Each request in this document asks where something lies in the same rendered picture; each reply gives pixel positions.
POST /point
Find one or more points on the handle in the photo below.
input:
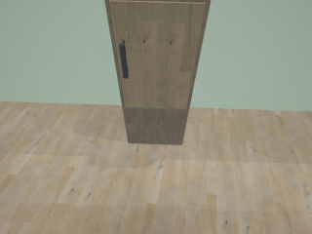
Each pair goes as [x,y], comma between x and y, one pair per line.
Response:
[123,57]

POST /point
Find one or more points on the cupboard door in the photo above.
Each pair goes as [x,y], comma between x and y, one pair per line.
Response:
[161,44]

